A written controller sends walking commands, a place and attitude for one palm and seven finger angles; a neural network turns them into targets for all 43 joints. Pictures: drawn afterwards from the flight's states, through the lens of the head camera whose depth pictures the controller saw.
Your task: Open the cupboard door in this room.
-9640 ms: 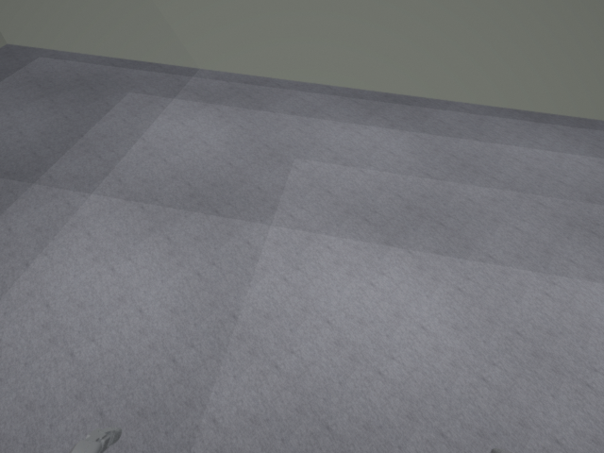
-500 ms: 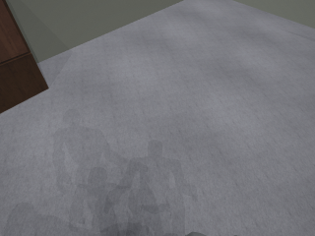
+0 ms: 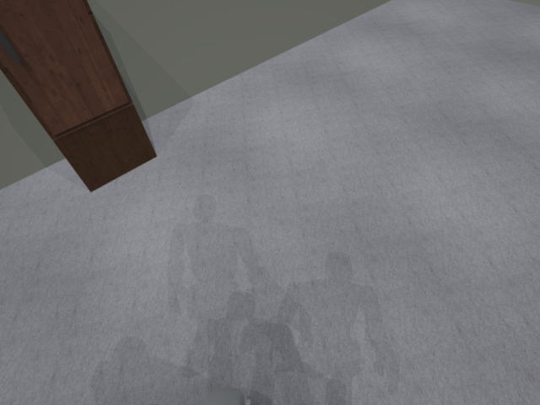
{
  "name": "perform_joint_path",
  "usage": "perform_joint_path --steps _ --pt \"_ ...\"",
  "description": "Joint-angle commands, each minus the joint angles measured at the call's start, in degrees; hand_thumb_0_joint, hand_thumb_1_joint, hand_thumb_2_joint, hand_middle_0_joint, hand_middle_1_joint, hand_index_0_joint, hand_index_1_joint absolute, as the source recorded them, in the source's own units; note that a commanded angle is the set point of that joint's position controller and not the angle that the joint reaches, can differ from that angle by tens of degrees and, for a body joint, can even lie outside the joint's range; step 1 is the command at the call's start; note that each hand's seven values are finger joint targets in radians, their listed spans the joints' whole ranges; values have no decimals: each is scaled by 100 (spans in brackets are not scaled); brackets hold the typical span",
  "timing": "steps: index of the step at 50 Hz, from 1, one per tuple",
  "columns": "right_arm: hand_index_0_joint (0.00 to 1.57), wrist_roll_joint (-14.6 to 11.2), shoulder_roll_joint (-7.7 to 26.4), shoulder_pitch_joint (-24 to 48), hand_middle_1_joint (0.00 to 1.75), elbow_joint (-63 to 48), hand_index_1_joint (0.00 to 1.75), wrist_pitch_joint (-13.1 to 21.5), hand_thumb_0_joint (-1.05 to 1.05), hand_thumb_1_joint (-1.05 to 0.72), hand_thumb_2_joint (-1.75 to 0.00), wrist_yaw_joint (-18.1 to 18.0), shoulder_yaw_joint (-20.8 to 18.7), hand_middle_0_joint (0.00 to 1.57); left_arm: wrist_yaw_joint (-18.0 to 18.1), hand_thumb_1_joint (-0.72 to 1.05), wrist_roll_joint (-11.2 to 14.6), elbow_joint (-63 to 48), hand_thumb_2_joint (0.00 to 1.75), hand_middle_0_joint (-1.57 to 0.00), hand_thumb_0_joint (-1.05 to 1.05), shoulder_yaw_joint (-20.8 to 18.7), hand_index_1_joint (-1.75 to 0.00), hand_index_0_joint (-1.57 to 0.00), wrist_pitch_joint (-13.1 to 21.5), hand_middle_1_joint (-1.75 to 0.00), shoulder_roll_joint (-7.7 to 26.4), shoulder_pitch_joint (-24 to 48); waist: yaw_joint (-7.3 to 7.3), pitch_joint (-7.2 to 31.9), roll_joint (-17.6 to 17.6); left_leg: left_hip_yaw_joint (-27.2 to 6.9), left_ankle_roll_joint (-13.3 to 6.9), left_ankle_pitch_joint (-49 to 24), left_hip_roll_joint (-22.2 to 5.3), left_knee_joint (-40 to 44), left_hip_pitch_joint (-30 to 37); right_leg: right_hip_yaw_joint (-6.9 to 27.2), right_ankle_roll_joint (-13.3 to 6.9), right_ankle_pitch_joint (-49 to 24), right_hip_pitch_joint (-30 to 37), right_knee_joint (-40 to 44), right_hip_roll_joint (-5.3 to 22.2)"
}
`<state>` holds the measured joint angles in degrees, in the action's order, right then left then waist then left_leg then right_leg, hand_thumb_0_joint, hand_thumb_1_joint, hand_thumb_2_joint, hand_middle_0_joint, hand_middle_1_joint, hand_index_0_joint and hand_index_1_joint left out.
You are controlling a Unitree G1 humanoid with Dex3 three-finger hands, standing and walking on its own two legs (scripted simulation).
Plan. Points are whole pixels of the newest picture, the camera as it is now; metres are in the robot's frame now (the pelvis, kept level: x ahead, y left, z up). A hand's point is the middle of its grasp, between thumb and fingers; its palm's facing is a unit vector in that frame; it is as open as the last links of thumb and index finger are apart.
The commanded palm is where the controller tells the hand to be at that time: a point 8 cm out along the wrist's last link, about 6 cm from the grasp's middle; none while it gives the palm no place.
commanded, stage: turn or walk to find it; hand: left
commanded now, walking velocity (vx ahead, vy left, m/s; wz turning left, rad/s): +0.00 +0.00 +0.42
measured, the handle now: (1, 38) +1.26 +1.01 +0.04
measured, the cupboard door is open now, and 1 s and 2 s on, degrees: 0 0 0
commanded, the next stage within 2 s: stand and wait in 0.08 s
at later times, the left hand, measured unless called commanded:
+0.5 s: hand out of the picture -0.04 +0.24 -0.18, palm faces +0.17 -0.96 -0.23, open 7.4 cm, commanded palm none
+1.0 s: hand out of the picture -0.08 +0.25 -0.19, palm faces +0.27 -0.94 -0.21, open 7.4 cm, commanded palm none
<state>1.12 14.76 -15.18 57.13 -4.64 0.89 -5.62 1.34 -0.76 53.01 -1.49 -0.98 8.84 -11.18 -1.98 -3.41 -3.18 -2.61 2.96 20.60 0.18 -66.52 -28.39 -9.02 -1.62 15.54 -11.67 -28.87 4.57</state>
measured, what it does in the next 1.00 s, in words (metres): steps on the spot: left foot, then right foot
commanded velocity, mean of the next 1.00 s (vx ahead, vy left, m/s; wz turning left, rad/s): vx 0.00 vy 0.00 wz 0.21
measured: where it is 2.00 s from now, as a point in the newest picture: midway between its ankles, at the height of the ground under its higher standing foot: outside the picture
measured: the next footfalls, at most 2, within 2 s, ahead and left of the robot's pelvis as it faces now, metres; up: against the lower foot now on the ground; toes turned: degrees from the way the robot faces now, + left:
left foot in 0.26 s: -0.01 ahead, +0.16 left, +0.00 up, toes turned +9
right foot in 0.60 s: +0.01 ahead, -0.09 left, +0.00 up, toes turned +0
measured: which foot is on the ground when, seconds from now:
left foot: up 0.00-0.24, down 0.26-0.62, up 0.64-0.86, down 0.88-1.00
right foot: down 0.00-0.28, up 0.30-0.58, down 0.60-0.90, up 0.92-1.00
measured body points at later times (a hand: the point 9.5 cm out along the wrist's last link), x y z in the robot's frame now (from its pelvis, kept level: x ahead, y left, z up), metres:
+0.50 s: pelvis -0.03 +0.04 +0.00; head -0.01 +0.06 +0.45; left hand -0.05 +0.29 -0.16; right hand +0.10 -0.17 -0.14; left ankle -0.05 +0.15 -0.74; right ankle -0.03 -0.10 -0.71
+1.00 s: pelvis -0.07 +0.05 -0.01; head -0.05 +0.07 +0.44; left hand -0.09 +0.30 -0.17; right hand +0.02 -0.18 -0.15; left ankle -0.07 +0.16 -0.74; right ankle -0.05 -0.08 -0.70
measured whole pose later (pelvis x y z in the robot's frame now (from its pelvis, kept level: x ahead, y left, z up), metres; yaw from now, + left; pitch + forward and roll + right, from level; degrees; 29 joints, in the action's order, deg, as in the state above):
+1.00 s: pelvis -0.07 +0.05 -0.01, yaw +14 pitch -2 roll +0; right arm 1.1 9.8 -13.4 59.5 -1.4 -0.5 -2.8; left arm 1.3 -0.6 59.9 -3.2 -3.6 12.5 -11.9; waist -0.2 -4.3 2.3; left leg 2.1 -1.2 15.3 -0.3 -32.0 -15.1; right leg -5.4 2.4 28.0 -20.7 -51.8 5.6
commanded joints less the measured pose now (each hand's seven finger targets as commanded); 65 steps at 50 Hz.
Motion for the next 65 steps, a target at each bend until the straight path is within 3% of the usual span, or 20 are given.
perform_joint_path --steps 1,8,11,12,14,19,28,31,33,36,42,43,45,46,50,57,60,61,63,65 --pt "20 18 277 205 30 -362 30 97 0 -90 -90 16 -6 20 77 90 -52 -360 90 -20 0 -297 -30 -20 156 -30 1150 -68 228 24 1253 139 117 26 -241 131 -230 923 -449 -589 90 1322 1402" --pt "20 -71 43 591 30 -419 30 259 0 -90 -90 -46 158 20 54 90 -128 9 90 -20 0 -385 -30 -20 136 -30 1403 -588 532 420 1477 577 19 680 -180 2389 620 894 -683 -2204 651 708 1610" --pt "20 -71 35 64 30 -185 30 356 0 -90 -90 -88 203 20 48 90 -59 125 90 -20 0 -342 -30 -20 105 -30 1361 -419 219 747 1302 741 -59 -606 -55 3974 1724 562 -284 -2297 404 122 1265" --pt "20 -66 223 -97 30 -101 30 422 0 -90 -90 -96 183 20 47 90 2 125 90 -20 0 -293 -30 -20 80 -30 1190 -417 124 842 810 501 -149 -1289 -328 4575 2379 361 -26 -1852 -16 -333 1027" --pt "20 -19 920 -185 30 -131 30 466 0 -90 -90 -160 66 20 32 90 37 -32 90 -20 0 -107 -30 -20 12 -30 637 -360 42 745 -1250 -1407 -1029 -3641 -2131 4857 2812 177 485 1640 -1478 -1713 164" --pt "20 4 442 623 30 -104 30 488 0 -90 -90 -300 262 20 -20 90 -3 461 90 -20 0 -104 -30 -20 -89 -30 639 -381 262 104 -830 -366 -1121 -3339 -1507 4871 1919 749 430 1054 -1154 -2428 134" --pt "20 -75 423 491 30 109 30 469 0 -90 -90 -244 185 20 24 90 -3 778 90 -20 0 -37 -30 -20 76 -30 647 -800 342 403 -180 -361 -787 -2770 -1078 4282 1913 460 501 -502 152 430 25" --pt "20 -122 -13 550 30 -74 30 426 0 -90 -90 -167 251 20 63 90 -51 707 90 -20 0 -166 -30 -20 145 -30 1298 -782 313 308 1391 418 -241 -456 -77 3285 899 1688 -215 -1632 539 917 1474" --pt "20 -46 126 788 30 -204 30 281 0 -90 -90 -170 152 20 88 90 -82 588 90 -20 0 -265 -30 -20 137 -30 1277 -692 467 27 2038 304 -211 932 -146 1809 575 1894 -762 -1372 39 1312 1795" --pt "20 -66 -28 645 30 -78 30 266 0 -90 -90 -131 162 20 88 90 -104 458 90 -20 0 -233 -30 -20 129 -30 1071 -402 329 -122 1289 239 -211 843 -181 1183 541 1302 -731 -1790 -186 1127 1530" --pt "20 -62 -81 129 30 73 30 381 0 -90 -90 -119 231 20 78 90 -43 446 90 -20 0 -308 -30 -20 86 -30 1244 -376 210 461 1092 678 -108 -675 -104 3755 1642 638 -267 -1902 119 117 1220" --pt "20 -60 79 6 30 93 30 417 0 -90 -90 -106 205 20 60 90 -5 420 90 -20 0 -298 -30 -20 59 -30 1151 -365 154 583 656 425 -169 -1195 -279 4203 2082 445 -14 -1381 -188 -324 1054" --pt "20 23 830 -133 30 -32 30 446 0 -90 -90 -143 46 20 20 90 52 132 90 -20 0 -207 -30 -20 -32 -30 694 -170 42 280 -1421 -1768 -1066 -2332 -1948 5105 1976 81 526 1467 -1400 -1907 81" --pt "20 44 901 -114 30 -19 30 414 0 -90 -90 -159 27 20 23 90 17 42 90 -20 0 -232 -30 -20 -64 -30 780 65 -14 209 -1024 -1781 -1352 -1877 -2106 5209 1514 465 426 1775 -1187 -2506 97" --pt "20 46 608 271 30 -121 30 438 0 -90 -90 -235 119 20 -27 90 -19 168 90 -20 0 -252 -30 -20 -110 -30 724 114 166 134 -735 -1308 -1234 -1669 -1517 5091 1428 763 413 1178 -1436 -2982 91" --pt "20 49 627 -36 30 -54 30 407 0 -90 -90 -220 68 20 -6 90 35 159 90 -20 0 -147 -30 -20 -39 -30 541 95 36 561 -475 -1357 -1262 -2205 -1378 4878 1933 652 426 1112 -908 -1408 -192" --pt "20 17 625 174 30 -130 30 370 0 -90 -90 -178 34 20 21 90 53 270 90 -20 0 -172 -30 -20 17 -30 610 -390 277 641 -427 -1259 -1034 -2063 -1118 4540 1426 541 430 188 49 31 -256" --pt "20 -19 510 227 30 -173 30 359 0 -90 -90 -157 34 20 44 90 36 324 90 -20 0 -195 -30 -20 52 -30 739 -561 352 622 -144 -1084 -788 -1593 -850 4290 966 625 410 -280 625 725 -113" --pt "20 -55 13 449 30 -490 30 318 0 -90 -90 -107 109 20 97 90 -88 190 90 -20 0 -371 -30 -20 96 -30 1576 -607 479 250 2061 122 -133 726 278 2347 -570 2657 -413 -136 875 1584 1923" --pt "20 37 327 491 30 -410 30 160 0 -90 -90 -82 -20 20 117 90 -44 -20 90 -20 0 -369 -30 -20 103 -30 1380 -146 313 -111 1780 -346 -202 804 -60 712 -340 2332 -668 356 -460 1781 1935"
